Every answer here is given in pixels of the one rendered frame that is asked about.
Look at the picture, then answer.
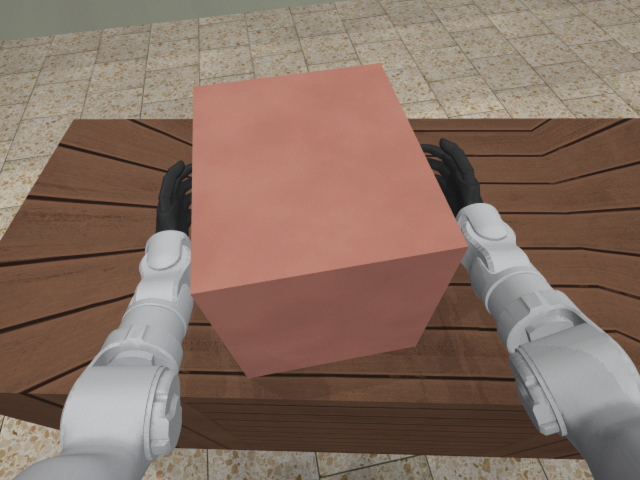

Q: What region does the carton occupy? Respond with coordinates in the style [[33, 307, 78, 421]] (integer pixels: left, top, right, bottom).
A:
[[190, 63, 469, 378]]

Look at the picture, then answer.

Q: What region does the robot left forearm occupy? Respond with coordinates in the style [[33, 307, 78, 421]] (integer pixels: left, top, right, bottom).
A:
[[60, 230, 194, 449]]

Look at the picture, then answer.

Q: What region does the robot left hand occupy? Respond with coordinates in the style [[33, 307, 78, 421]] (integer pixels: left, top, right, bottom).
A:
[[156, 160, 192, 237]]

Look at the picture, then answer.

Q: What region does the right robot upper arm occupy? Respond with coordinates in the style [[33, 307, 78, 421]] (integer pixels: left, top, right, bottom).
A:
[[508, 323, 640, 480]]

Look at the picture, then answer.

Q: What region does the left robot upper arm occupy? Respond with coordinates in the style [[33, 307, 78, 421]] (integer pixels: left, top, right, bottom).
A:
[[12, 365, 182, 480]]

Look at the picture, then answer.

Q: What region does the pedestal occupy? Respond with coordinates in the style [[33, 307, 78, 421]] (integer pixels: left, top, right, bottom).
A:
[[0, 118, 640, 460]]

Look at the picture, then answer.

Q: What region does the robot right hand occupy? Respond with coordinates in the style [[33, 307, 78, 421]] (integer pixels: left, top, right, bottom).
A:
[[420, 138, 483, 218]]

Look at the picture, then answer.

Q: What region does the robot right forearm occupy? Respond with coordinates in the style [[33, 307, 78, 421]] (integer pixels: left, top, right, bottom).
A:
[[455, 203, 640, 390]]

